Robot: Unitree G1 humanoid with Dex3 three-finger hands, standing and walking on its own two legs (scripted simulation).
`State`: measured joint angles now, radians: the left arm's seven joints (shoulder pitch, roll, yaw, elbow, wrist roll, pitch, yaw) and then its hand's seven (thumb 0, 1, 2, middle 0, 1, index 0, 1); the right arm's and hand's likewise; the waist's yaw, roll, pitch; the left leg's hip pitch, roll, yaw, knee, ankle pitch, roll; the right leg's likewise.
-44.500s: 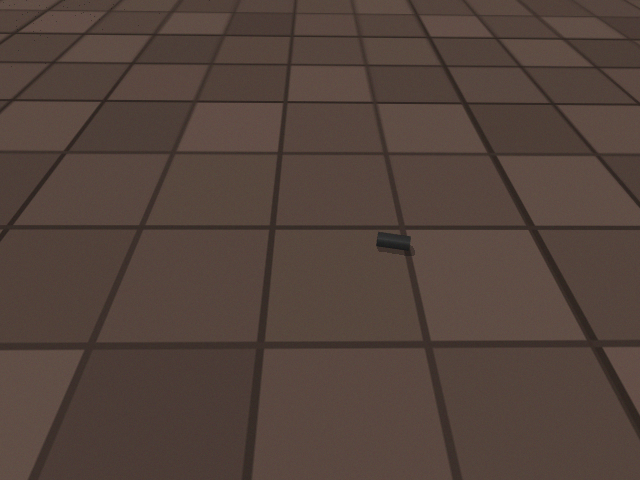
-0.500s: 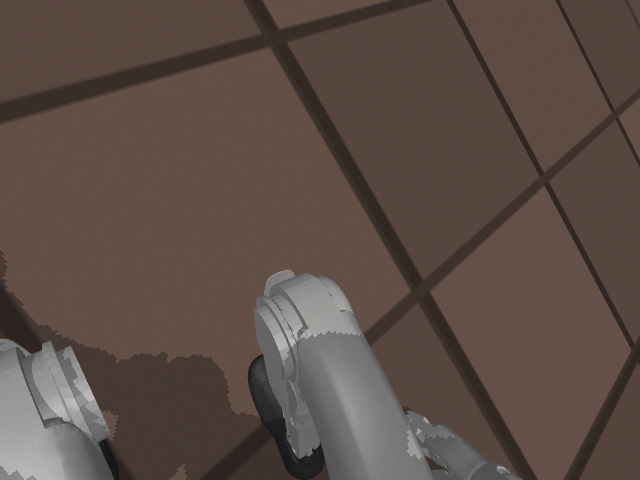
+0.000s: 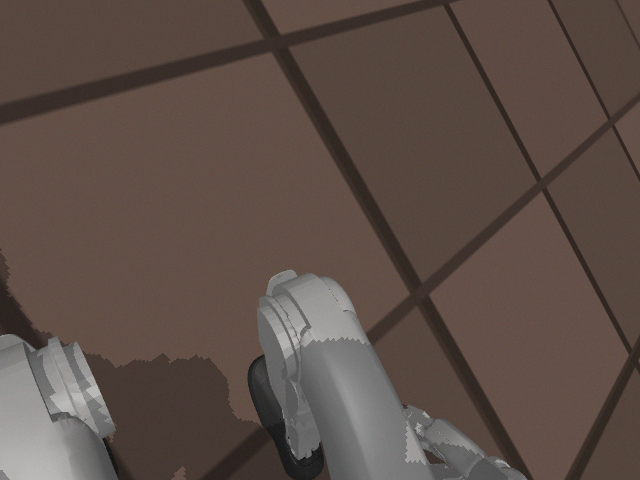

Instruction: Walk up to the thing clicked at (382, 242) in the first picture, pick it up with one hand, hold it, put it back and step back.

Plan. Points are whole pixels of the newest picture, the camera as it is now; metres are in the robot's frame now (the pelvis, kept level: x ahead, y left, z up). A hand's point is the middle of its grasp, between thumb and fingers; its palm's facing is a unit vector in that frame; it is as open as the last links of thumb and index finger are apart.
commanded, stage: close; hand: left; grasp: from above
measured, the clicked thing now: out of the picture +0.43 +0.36 -0.26
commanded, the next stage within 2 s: settle in 0.72 s
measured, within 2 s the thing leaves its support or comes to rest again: leaves its support in 1.12 s
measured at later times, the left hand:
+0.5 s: hand out of the picture +0.41 +0.36 -0.22, palm faces -0.40 -0.16 -0.90, open 9.0 cm
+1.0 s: hand out of the picture +0.42 +0.36 -0.22, palm faces -0.41 -0.16 -0.90, open 8.7 cm
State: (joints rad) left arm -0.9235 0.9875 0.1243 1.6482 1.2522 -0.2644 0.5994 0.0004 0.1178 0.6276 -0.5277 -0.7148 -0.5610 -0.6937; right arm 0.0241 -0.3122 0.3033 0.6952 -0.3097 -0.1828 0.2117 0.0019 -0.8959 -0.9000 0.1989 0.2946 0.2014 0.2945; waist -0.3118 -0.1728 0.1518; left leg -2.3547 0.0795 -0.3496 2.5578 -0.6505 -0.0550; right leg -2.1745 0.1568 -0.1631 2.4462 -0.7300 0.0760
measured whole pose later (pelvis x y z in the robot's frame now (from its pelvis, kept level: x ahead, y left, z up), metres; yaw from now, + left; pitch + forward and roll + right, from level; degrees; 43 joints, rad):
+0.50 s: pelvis +0.00 +0.00 +0.00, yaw +0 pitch +24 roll -12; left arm -0.93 0.98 0.12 1.64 1.23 -0.25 0.59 0.01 0.20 0.34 -0.72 -0.45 -0.76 -0.43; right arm 0.03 -0.32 0.30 0.69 -0.30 -0.20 0.22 0.00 -0.90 -0.90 0.20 0.29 0.20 0.29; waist -0.31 -0.16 0.15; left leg -2.35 0.08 -0.34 2.55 -0.66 -0.06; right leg -2.18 0.16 -0.16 2.44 -0.73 0.08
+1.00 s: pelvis +0.00 +0.00 +0.00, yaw +0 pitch +24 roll -12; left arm -0.92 0.99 0.15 1.61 1.22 -0.25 0.56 0.01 0.22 0.20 -0.87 -0.26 -0.90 -0.24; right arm 0.04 -0.32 0.30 0.69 -0.31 -0.18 0.21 0.00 -0.91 -0.90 0.20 0.29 0.20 0.29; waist -0.31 -0.16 0.15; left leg -2.36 0.08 -0.34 2.55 -0.66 -0.06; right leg -2.19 0.16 -0.16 2.45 -0.73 0.08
